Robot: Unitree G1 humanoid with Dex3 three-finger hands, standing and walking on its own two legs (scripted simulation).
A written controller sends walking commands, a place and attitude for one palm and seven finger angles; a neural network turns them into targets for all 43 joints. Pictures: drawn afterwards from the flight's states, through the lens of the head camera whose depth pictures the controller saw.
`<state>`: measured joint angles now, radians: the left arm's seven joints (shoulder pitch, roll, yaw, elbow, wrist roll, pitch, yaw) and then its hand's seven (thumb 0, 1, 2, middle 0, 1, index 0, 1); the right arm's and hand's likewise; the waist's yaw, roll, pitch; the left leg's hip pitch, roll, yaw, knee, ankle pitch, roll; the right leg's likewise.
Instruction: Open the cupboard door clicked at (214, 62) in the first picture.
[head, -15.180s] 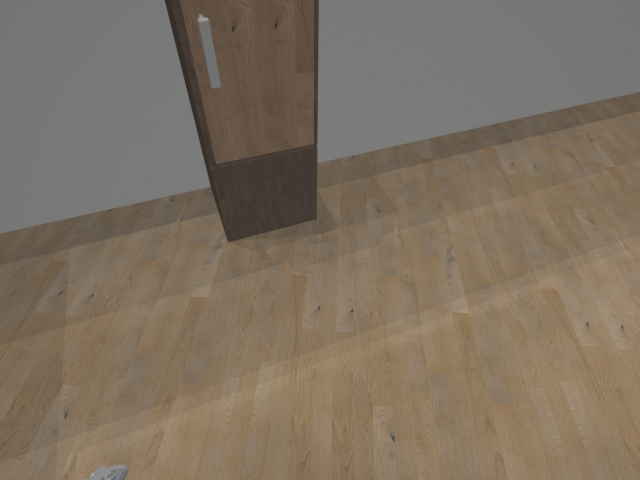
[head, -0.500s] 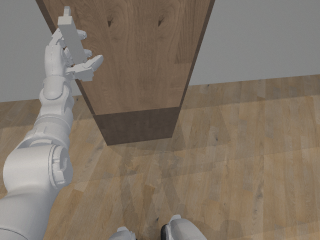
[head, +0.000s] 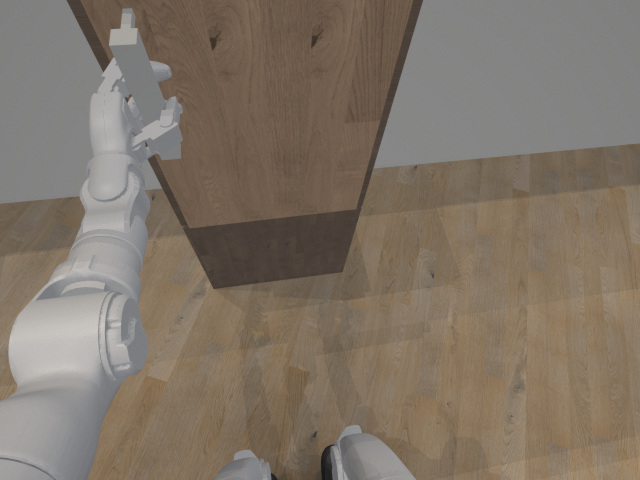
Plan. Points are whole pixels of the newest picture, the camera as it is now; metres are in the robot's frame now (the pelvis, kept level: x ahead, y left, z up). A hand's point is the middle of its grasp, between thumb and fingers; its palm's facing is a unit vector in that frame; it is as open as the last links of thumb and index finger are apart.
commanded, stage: pull the door open along its arc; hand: left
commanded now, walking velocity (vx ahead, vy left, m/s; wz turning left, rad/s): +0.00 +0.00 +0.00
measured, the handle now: (151, 91) +0.59 +0.14 +0.09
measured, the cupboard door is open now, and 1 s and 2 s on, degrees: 0 41 38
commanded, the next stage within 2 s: open thumb and fingers to let go in 0.82 s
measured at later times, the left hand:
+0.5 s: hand (234, 227) +0.38 +0.05 +0.10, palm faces +0.14 -0.98 +0.11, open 6.8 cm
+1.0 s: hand (287, 270) +0.33 +0.00 +0.10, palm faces +0.37 -0.93 -0.07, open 7.3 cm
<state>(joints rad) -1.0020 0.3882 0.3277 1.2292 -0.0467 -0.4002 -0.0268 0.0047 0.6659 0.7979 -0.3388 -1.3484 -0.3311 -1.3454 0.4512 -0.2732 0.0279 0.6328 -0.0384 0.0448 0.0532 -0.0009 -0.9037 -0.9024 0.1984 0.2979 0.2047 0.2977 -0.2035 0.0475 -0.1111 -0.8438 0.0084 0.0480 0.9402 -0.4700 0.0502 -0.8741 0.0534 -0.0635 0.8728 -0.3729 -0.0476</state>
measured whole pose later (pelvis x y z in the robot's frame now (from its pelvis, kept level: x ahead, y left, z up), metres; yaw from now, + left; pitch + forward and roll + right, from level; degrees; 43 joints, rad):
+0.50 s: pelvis +0.02 -0.01 +0.02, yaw -1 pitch +13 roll +0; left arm -0.18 -0.06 -0.01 0.33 -0.08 -0.27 0.28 0.04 0.63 0.66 -0.28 -1.30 -0.31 -1.27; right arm 0.29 -0.23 0.00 0.53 -0.02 0.03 0.09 0.00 -0.91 -0.90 0.20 0.30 0.20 0.30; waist -0.06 0.05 -0.14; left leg -0.55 0.00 0.08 0.77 -0.44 0.03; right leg -0.62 0.06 -0.02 0.76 -0.37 -0.06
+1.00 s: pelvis +0.02 -0.07 +0.02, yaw +4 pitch +8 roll +2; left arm 0.02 -0.10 -0.26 0.09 0.06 -0.06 0.59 0.03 0.57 0.78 -0.26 -1.20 -0.26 -1.22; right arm 0.14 -0.20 0.02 0.58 -0.05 0.08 0.03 0.01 -0.90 -0.90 0.20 0.30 0.20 0.30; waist -0.03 0.06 -0.11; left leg -0.46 -0.01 -0.06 0.76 -0.42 -0.03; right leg -0.50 0.06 -0.13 0.77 -0.41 -0.13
